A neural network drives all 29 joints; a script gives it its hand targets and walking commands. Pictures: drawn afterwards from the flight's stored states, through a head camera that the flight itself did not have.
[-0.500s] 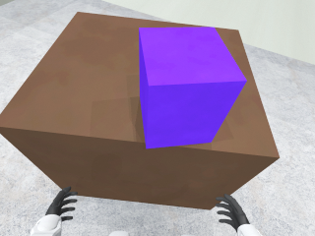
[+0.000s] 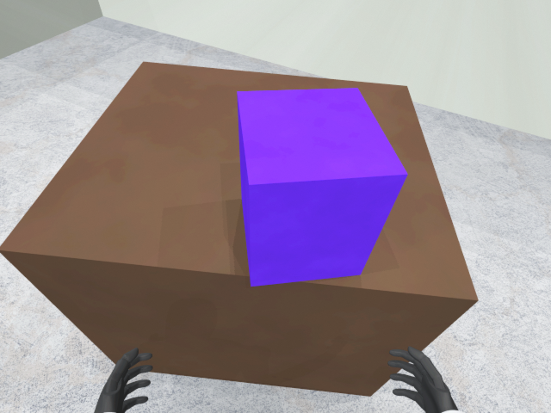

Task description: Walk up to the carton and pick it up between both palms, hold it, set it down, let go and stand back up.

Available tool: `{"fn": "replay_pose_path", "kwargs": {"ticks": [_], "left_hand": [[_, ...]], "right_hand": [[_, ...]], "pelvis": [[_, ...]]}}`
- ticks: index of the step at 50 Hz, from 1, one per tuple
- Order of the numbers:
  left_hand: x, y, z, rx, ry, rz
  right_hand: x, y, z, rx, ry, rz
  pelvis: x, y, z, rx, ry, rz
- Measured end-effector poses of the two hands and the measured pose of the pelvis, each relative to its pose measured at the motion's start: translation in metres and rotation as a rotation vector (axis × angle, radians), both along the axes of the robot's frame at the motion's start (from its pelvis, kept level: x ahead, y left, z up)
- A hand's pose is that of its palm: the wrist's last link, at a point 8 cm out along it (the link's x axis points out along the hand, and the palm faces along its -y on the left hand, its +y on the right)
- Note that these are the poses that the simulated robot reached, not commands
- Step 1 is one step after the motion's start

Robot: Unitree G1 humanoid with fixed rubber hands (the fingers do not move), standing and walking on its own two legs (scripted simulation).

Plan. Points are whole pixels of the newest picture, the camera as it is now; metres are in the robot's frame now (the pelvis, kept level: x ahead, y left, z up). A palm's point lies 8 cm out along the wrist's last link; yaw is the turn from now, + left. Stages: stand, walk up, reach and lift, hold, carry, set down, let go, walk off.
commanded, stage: reach and lift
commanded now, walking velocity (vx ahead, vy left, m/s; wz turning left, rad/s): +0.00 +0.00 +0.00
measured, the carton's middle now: (303, 189) +0.45 -0.01 +0.07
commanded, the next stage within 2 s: none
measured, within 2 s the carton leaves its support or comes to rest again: neither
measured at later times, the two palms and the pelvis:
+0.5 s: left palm (138, 380) +0.16 +0.19 -0.01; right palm (465, 393) +0.18 -0.24 -0.01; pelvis +0.00 +0.01 +0.00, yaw -2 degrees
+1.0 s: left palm (173, 323) +0.22 +0.15 +0.05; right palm (486, 353) +0.21 -0.26 +0.04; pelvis -0.01 -0.01 +0.00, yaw -4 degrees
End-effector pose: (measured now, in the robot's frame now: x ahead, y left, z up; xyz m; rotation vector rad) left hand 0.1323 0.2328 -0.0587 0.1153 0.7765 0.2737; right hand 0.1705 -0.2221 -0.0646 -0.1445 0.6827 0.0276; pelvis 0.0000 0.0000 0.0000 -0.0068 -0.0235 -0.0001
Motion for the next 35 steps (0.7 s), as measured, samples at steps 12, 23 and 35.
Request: {"fn": "replay_pose_path", "kwargs": {"ticks": [12, 23, 35], "left_hand": [[0.013, -0.019, 0.016, -0.035, -0.11, -0.003], [0.028, -0.036, 0.042, -0.035, -0.224, -0.01], [0.047, -0.052, 0.076, -0.015, -0.376, 0.003]], "right_hand": [[-0.004, -0.012, 0.022, 0.009, -0.085, -0.022], [0.004, -0.017, 0.048, 0.041, -0.179, -0.019], [0.014, -0.025, 0.06, 0.118, -0.237, -0.011]], "pelvis": [[0.004, 0.004, 0.002, 0.002, -0.016, -0.02], [0.003, 0.007, 0.003, 0.002, -0.02, -0.036], [-0.003, -0.001, 0.001, 0.004, -0.011, -0.039]]}}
